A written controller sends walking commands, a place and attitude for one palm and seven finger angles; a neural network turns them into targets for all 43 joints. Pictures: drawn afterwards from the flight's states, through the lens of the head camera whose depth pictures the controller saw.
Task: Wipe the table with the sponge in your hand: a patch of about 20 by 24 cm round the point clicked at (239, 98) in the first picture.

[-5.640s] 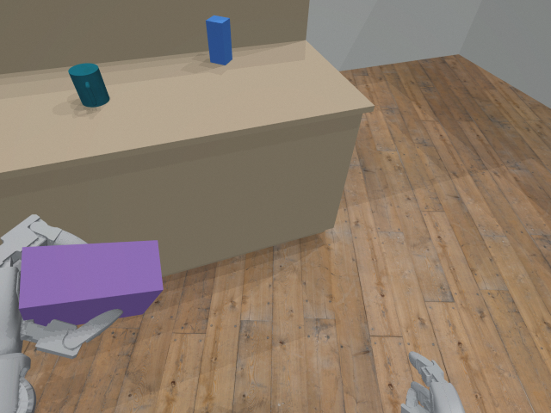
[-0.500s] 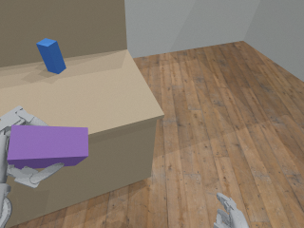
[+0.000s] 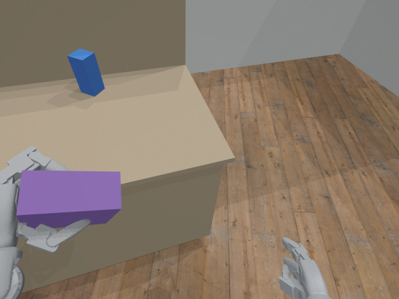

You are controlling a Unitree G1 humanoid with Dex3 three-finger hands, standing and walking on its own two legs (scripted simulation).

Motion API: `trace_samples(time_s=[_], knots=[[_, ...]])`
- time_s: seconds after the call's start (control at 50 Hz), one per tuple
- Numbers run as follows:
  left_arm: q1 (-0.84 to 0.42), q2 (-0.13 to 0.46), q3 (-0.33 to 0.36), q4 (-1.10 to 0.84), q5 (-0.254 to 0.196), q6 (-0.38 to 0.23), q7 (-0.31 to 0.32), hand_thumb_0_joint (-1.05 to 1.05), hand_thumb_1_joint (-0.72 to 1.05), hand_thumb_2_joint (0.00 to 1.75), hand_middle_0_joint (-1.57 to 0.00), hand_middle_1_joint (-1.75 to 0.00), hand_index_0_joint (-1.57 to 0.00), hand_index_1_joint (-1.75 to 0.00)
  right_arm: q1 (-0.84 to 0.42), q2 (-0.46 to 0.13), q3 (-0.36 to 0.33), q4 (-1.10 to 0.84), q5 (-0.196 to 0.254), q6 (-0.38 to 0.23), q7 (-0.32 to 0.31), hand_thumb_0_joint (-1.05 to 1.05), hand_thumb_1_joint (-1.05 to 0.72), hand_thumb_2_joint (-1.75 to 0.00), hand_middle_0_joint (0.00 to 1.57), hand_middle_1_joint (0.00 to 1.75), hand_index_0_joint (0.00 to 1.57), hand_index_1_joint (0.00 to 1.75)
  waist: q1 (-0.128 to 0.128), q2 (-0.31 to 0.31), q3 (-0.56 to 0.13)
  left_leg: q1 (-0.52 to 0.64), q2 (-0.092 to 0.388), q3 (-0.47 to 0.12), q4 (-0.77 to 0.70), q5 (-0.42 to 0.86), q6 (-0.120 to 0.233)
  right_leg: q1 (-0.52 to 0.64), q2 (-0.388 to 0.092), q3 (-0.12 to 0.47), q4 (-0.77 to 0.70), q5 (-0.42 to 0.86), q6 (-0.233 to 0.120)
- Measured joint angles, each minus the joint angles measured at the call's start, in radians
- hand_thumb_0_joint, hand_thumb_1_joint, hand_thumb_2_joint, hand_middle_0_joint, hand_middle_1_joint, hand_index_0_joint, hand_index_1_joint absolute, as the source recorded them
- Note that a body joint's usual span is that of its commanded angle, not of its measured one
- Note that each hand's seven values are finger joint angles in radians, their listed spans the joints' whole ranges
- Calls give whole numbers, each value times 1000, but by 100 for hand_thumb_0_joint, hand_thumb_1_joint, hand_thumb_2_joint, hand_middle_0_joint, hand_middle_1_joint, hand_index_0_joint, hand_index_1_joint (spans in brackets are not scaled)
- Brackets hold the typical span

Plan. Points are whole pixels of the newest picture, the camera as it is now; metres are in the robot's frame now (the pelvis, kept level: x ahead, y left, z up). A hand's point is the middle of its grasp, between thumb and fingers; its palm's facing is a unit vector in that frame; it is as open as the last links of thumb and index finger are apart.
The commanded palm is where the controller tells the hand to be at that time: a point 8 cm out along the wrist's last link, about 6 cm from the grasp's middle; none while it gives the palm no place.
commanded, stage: come to a stop and stand still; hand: left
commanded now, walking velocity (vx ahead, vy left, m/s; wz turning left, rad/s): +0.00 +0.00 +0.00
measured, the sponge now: (85, 200) +0.23 +0.21 +0.13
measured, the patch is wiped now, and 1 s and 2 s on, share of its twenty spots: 0.00 0.00 0.00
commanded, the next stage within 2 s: look again from close up in 0.66 s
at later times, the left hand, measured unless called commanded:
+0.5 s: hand (76, 191) +0.23 +0.22 +0.15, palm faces +0.37 -0.84 -0.38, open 9.9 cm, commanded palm +0.19 +0.25 +0.17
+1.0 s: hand (70, 199) +0.22 +0.22 +0.15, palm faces +0.37 -0.86 -0.36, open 9.9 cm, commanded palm +0.17 +0.26 +0.17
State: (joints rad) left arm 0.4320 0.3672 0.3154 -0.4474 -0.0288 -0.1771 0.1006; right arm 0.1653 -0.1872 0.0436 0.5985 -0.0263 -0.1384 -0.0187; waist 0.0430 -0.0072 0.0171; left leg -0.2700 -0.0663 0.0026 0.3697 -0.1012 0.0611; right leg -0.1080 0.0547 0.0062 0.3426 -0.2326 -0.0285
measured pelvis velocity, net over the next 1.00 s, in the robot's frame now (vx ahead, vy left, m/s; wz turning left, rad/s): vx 0.01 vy -0.02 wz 0.00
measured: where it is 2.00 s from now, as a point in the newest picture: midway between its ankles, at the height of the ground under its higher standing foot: outside the picture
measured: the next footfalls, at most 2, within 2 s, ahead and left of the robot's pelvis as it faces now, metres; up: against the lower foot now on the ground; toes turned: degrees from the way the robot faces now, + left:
right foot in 1.86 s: +0.16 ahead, -0.12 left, +0.00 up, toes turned -8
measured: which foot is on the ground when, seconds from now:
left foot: down 0.00-1.00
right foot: down 0.00-1.00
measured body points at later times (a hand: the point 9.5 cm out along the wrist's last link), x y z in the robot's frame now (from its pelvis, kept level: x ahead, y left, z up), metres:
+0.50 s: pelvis +0.02 -0.02 +0.00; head +0.02 -0.03 +0.45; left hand +0.21 +0.27 +0.17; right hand +0.20 -0.25 -0.08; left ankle +0.06 +0.06 -0.74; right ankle -0.03 -0.11 -0.74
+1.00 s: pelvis +0.01 -0.02 +0.00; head +0.01 -0.02 +0.45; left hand +0.19 +0.27 +0.17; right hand +0.19 -0.25 -0.08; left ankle +0.06 +0.06 -0.74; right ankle -0.03 -0.11 -0.74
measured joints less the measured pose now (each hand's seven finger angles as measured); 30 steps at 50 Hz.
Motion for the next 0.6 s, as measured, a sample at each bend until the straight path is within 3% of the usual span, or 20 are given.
trace_samples(time_s=[0.2, 0.34, 0.6], knots=[[-10, 6, 11, 3, -20, 16, 9, -1, -48, 99, -76, -134, -76, -134, 16, -19, -4, -5, 14, 23, -25, 1, -90, -89, 21, 30, 20, 30, -12, -18, -11, 27, -11, 4, -16, -17, 5, 11, -10, 5, 18, -37, -6], [30, 14, 13, -9, -31, 0, 4, -1, -48, 99, -76, -134, -76, -134, 25, -29, -11, -12, 22, 45, -23, 1, -90, -89, 20, 30, 20, 30, -29, 10, -32, 16, 4, -1, 13, -40, -6, 20, 6, 2, 3, -38, -18], [15, -23, -15, 48, -36, 27, 8, -1, -48, 99, -76, -134, -76, -134, 45, -40, -17, 4, 30, 68, -36, 1, -91, -89, 20, 30, 20, 30, -13, 23, -36, 22, 26, -14, 28, -48, -21, 47, 29, -6, -25, -23, -34]])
